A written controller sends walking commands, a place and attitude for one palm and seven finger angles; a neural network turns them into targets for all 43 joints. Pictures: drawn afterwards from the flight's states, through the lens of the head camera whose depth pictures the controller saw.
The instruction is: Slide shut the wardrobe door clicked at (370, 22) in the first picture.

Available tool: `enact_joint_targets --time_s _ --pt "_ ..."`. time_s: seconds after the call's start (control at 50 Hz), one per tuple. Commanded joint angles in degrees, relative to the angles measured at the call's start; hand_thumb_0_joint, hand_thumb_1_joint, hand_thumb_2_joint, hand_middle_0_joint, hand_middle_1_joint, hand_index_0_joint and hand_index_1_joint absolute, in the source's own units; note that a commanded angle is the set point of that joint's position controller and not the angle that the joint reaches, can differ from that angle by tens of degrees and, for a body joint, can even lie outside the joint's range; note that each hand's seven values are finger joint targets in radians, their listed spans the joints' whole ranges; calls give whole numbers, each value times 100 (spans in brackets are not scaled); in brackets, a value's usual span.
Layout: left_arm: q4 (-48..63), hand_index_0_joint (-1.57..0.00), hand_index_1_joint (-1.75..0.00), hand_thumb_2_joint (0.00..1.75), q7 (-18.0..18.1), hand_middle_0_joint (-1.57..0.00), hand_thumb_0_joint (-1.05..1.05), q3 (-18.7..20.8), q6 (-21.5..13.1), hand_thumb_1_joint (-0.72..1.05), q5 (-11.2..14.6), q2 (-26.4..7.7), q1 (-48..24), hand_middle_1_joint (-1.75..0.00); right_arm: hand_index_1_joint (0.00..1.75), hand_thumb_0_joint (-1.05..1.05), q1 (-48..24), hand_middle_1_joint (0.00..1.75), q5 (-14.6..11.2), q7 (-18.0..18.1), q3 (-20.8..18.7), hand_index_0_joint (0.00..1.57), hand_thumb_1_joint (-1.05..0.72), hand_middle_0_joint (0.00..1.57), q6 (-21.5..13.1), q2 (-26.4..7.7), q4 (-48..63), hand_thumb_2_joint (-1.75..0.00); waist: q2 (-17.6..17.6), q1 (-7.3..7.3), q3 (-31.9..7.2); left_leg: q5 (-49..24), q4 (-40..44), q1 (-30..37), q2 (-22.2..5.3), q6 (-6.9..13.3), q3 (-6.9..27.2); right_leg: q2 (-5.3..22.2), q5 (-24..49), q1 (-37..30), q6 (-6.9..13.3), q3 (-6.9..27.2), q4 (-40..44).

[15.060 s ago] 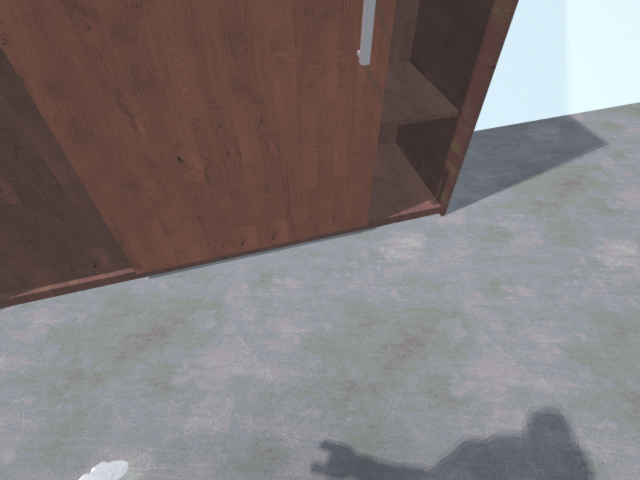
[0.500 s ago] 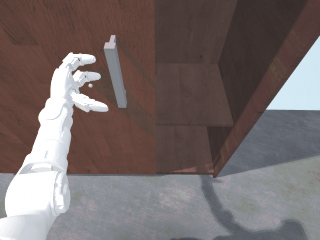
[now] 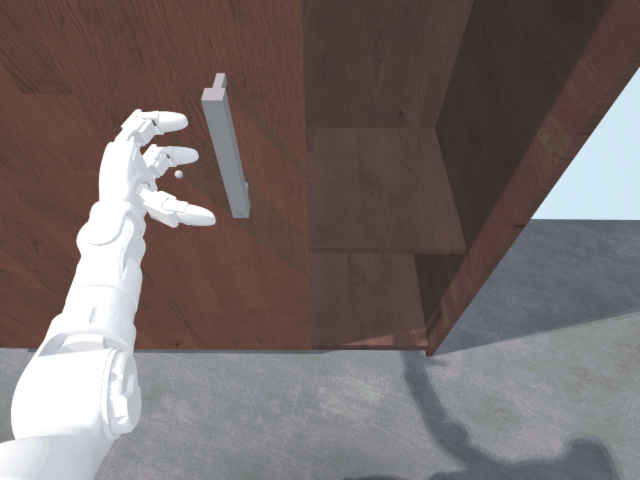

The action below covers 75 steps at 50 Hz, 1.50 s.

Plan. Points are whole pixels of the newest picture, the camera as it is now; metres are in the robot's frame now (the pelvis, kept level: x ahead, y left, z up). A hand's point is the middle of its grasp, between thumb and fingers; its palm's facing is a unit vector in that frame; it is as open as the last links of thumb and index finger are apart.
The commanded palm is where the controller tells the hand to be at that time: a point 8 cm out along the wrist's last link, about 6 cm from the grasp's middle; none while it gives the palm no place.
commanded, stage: feel for the door with the fingertips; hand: left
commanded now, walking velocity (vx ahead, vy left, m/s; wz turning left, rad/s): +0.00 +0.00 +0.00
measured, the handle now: (232, 152) +0.50 +0.11 +0.12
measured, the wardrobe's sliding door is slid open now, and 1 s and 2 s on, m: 0.36 0.36 0.36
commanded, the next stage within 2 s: slide the fingers in behind the handle in 0.36 s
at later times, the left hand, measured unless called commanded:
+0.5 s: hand (196, 172) +0.46 +0.15 +0.12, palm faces +0.01 -1.00 -0.02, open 13.6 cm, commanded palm +0.45 +0.19 +0.12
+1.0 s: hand (207, 177) +0.46 +0.14 +0.12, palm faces -0.01 -1.00 -0.01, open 13.8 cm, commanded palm +0.43 +0.18 +0.12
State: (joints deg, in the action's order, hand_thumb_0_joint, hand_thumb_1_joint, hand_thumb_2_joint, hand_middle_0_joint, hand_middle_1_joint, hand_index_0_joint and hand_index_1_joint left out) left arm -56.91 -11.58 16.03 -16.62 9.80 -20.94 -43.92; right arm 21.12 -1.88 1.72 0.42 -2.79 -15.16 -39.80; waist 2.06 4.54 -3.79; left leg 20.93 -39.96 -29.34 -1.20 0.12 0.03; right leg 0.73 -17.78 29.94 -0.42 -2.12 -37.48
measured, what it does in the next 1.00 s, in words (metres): stands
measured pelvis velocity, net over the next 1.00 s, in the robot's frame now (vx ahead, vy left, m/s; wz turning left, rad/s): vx -0.01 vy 0.00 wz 0.00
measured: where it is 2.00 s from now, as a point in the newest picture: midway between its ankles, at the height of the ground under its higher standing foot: outside the picture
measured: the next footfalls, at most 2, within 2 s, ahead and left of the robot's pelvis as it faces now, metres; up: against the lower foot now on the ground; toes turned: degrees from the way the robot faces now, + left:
none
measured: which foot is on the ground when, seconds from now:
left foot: down 0.00-1.00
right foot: down 0.00-1.00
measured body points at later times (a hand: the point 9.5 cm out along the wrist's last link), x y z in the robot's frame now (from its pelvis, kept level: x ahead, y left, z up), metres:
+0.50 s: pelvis -0.01 +0.00 +0.00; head +0.05 +0.00 +0.44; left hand +0.46 +0.20 +0.13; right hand +0.05 -0.25 -0.13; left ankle -0.02 +0.12 -0.72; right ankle +0.00 -0.13 -0.72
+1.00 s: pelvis -0.01 +0.00 +0.00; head +0.05 -0.01 +0.44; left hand +0.45 +0.19 +0.12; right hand +0.03 -0.26 -0.13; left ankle -0.02 +0.12 -0.72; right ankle +0.00 -0.13 -0.72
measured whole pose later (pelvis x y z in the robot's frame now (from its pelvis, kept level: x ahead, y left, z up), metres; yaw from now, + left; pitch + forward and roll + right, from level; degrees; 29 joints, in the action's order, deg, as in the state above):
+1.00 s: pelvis -0.01 +0.00 +0.00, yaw +0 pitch +10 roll -1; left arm -58.7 -7.6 13.6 -18.2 8.7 -17.4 -45.9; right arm 21.5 -1.5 0.9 0.2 -4.0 -14.8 -41.1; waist 2.0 5.0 -3.6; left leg 20.5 -40.4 -30.2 -1.0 0.1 -0.1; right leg 0.8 -17.5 31.1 -0.4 -1.8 -38.4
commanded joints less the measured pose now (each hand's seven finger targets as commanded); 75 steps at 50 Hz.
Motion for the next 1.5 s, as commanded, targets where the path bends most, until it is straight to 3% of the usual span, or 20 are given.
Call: enact_joint_targets --time_s 0.0,0.14,0.2,0.22,0.26,0.32,0.42,0.48,0.54,0.66,0.84,0.9,0.94,0.98,1.12,1.2,1.26,1.3,1.42,1.48 --pt "1367 -30 -120 30 -32 -30 0 -388 -324 -50 -1 -412 -3081 -120 30 0 331 30 5 46 -294 20 -90 20 -220 -789 403 -90 55 392 -1958 -1719 381 1309 75 104 94 -238 1639 -539 149 -10 357" --pt "1634 -30 -120 30 139 -30 0 -741 -384 -50 -30 59 -3241 -120 30 0 280 30 22 -15 -300 20 -90 20 -259 -746 356 -90 243 390 -2058 -1962 359 1554 77 62 182 -245 1669 -430 181 -67 282" --pt "1418 -30 -120 30 252 -30 0 -582 -363 -50 -51 -72 -3238 -120 30 0 267 30 31 -14 -286 20 -90 20 -251 -744 308 -90 117 363 -1926 -1896 384 1460 75 40 191 -240 1621 -429 179 -73 286" --pt "1289 -30 -120 30 326 -30 0 -271 -349 -50 -47 -357 -3167 -120 30 0 305 30 56 -9 -284 20 -90 20 -238 -778 291 -90 -23 269 -1904 -1859 395 1327 92 57 179 -237 1628 -540 185 -67 285" --pt "1291 -30 -120 30 366 -30 0 -317 -398 -50 -122 -405 -3364 -120 30 0 274 30 44 -8 -265 20 -90 20 -230 -755 332 -90 -193 348 -1888 -1744 413 1184 102 91 124 -232 1690 -642 156 -28 286" --pt "1142 -30 -120 30 362 -30 0 -519 -458 -50 -196 -192 -3445 -120 30 0 281 30 53 -2 -257 20 -90 20 -241 -742 297 -90 28 388 -1812 -1656 379 1257 101 75 144 -221 1519 -438 177 -35 284" --pt "764 -30 -120 30 313 -30 0 -180 -486 -50 -202 -664 -3722 -120 30 0 345 30 52 42 -239 20 -90 20 -249 -795 242 -90 -47 433 -1799 -1285 371 970 134 106 97 -212 1350 -502 157 58 333" --pt "697 -30 -120 30 246 -30 0 -388 -505 -50 -177 -424 -3859 -120 30 0 357 30 40 45 -234 20 -90 20 -284 -773 246 -90 18 521 -1828 -1190 379 1034 125 91 147 -221 1198 -321 151 33 331" --pt "744 -30 -120 30 231 -30 0 -212 -553 -50 -144 -569 -3695 -120 30 0 436 30 70 20 -263 20 -90 20 -298 -799 245 -90 -10 445 -2086 -1358 346 1102 127 84 160 -227 1323 -445 154 29 290" --pt "787 -30 -120 30 189 -30 0 -226 -576 -50 -101 -582 -3553 -120 30 0 399 30 43 13 -260 20 -90 20 -283 -812 296 -90 -95 422 -1862 -1027 422 878 132 108 116 -234 1119 -488 146 49 363" --pt "1101 -30 -120 30 204 -30 0 -469 -530 -50 -76 -201 -3151 -120 30 0 368 30 26 -20 -291 20 -90 20 -323 -778 390 -90 137 338 -2044 -1173 438 1139 119 94 95 -246 1163 -492 164 13 352" --pt "1020 -30 -120 30 255 -30 0 -420 -462 -50 -56 -251 -3293 -120 30 0 369 30 16 1 -283 20 -90 20 -318 -780 344 -90 -129 382 -1749 -1023 477 933 110 109 84 -253 1093 -477 144 15 404" --pt "1111 -30 -120 30 360 -30 0 -91 -473 -50 -88 -603 -3226 -120 30 0 392 30 38 2 -284 20 -90 20 -301 -800 357 -90 -45 272 -1908 -1194 470 960 118 101 86 -249 1245 -607 158 19 345" --pt "1372 -30 -120 30 392 -30 0 -385 -517 -50 -125 -225 -3167 -120 30 0 314 30 38 -30 -277 20 -90 20 -332 -718 429 -90 93 275 -2009 -1349 449 1124 122 90 62 -247 1371 -616 153 6 322" --pt "1569 -30 -120 30 484 -30 0 -321 -437 -50 -101 -232 -2814 -120 30 0 268 30 42 -41 -293 20 -90 20 -294 -729 459 -90 -100 181 -2069 -1746 436 1191 105 82 51 -255 1739 -830 171 -25 280" --pt "1682 -30 -120 30 533 -30 0 -581 -378 -50 -118 120 -2792 -120 30 0 150 30 20 -56 -275 20 -90 20 -300 -653 490 -90 -147 251 -1856 -1689 440 1181 99 88 14 -255 1765 -760 153 -25 320" --pt "1608 -30 -120 30 649 -30 0 -209 -335 -50 -160 -293 -2662 -120 30 0 163 30 32 -40 -282 20 -90 20 -248 -679 501 -90 -264 150 -1921 -1727 455 1035 126 100 -28 -237 1902 -985 151 11 302" --pt "1890 -30 -120 30 637 -30 0 -645 -358 -50 -213 186 -2811 -120 30 0 103 30 26 -63 -285 20 -90 20 -275 -606 547 -90 35 214 -2015 -1878 433 1285 111 77 -4 -237 1905 -824 163 -19 266" --pt "1883 -30 -120 30 691 -30 0 -613 -277 -50 -174 183 -2647 -120 30 0 121 30 42 -61 -311 20 -90 20 -241 -636 509 -90 -182 194 -2093 -2065 403 1312 107 86 -5 -243 2097 -975 166 -19 277" --pt "2006 -30 -120 30 715 -30 0 -945 -278 -50 -162 575 -2771 -120 30 0 61 30 24 -78 -307 20 -90 20 -261 -582 492 -90 -22 262 -1952 -2050 406 1428 94 63 23 -249 1974 -764 164 -43 308"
